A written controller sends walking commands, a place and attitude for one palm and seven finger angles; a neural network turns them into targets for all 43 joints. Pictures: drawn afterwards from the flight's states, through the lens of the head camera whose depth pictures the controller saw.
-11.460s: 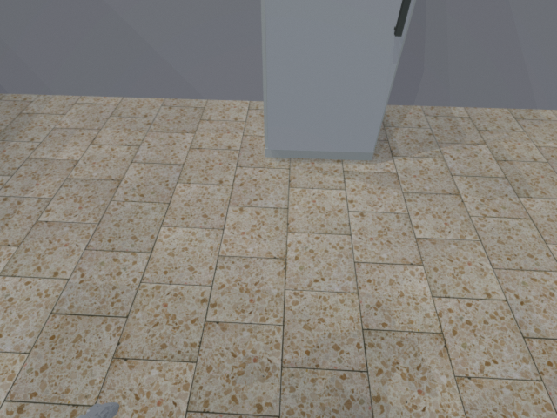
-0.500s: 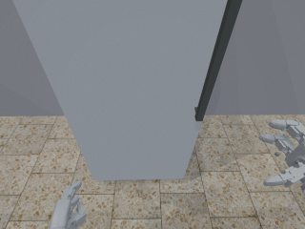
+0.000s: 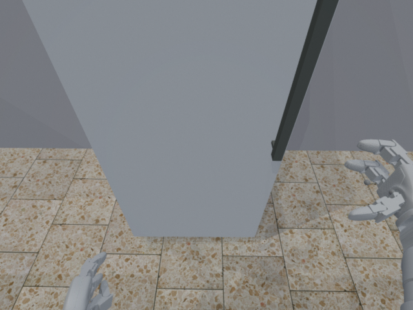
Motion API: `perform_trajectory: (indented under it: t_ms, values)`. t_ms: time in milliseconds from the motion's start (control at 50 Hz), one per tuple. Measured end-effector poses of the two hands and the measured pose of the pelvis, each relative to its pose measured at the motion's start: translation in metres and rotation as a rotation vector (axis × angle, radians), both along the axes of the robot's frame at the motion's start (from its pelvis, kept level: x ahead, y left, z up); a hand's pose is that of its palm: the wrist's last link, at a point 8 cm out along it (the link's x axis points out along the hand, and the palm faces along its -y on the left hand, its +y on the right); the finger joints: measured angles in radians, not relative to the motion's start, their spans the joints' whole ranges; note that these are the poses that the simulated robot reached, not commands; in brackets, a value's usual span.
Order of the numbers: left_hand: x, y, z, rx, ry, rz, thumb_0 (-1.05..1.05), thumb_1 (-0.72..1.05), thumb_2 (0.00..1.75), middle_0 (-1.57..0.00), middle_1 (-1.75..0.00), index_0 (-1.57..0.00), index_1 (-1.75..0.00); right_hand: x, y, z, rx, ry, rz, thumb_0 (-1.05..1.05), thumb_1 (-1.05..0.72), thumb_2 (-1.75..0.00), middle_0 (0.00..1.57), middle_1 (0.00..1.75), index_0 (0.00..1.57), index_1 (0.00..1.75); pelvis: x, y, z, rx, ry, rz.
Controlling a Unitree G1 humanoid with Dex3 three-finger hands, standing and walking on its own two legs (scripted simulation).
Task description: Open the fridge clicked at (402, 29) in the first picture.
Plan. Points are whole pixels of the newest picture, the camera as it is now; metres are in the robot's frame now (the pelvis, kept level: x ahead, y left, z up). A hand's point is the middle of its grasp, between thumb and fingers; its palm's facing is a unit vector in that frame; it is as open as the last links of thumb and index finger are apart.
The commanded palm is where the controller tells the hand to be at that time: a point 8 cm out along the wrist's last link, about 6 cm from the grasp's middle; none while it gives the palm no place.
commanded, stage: move the hooked fingers beside the handle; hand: right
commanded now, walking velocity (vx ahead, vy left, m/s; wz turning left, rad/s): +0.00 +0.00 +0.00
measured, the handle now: (299, 72) +0.54 -0.16 +0.21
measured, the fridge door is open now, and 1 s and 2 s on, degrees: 0 0 0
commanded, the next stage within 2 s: feel for the door with the fingertips in 1.94 s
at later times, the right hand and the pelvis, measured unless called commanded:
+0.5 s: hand (340, 153) +0.39 -0.24 +0.12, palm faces +0.02 +1.00 +0.00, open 14.0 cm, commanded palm +0.37 -0.29 +0.12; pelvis +0.01 +0.00 +0.00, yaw +1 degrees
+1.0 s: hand (328, 133) +0.46 -0.23 +0.12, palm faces +0.02 +1.00 +0.02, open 14.0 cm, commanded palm +0.44 -0.28 +0.12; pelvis +0.01 +0.01 -0.01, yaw +1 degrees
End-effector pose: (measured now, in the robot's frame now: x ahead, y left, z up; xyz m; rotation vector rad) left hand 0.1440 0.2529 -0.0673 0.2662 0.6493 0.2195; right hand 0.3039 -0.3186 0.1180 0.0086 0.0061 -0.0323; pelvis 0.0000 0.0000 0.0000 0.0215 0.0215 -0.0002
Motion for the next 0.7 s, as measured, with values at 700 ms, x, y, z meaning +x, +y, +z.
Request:
perform_trajectory:
  t_ms: [700]
  values:
    - [-0.050, 0.021, -0.026, -0.001, 0.224, 0.108, 0.01, 0.90, 0.89, -0.20, -0.30, -0.20, -0.30, 0.091, 0.034, 0.001, -0.001, 0.016, 0.009, -0.02, 0.50, -0.30, 0.30, 1.20, 0.30, 1.20, 0.008, 0.004, -0.006, 0.000, 0.073, 0.013]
